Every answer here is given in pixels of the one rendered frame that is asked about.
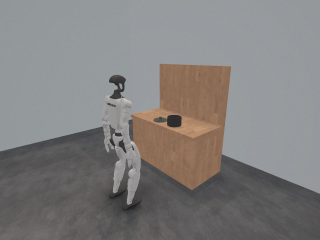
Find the table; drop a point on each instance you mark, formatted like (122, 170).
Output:
(192, 152)

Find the humanoid robot head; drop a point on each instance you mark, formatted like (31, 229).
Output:
(117, 79)

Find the right robot upper arm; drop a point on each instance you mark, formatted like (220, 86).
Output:
(126, 106)

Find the pot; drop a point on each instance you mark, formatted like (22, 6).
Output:
(174, 121)

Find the robot right shin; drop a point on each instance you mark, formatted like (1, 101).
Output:
(132, 186)

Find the robot right forearm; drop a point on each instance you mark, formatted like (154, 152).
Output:
(126, 137)

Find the robot left forearm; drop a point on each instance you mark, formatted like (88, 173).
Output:
(106, 129)

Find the right robot hand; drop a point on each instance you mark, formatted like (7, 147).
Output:
(131, 155)

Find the left robot hand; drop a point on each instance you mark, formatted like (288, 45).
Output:
(106, 142)

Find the left robot upper arm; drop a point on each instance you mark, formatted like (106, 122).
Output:
(105, 116)

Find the lid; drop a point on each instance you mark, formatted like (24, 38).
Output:
(160, 120)

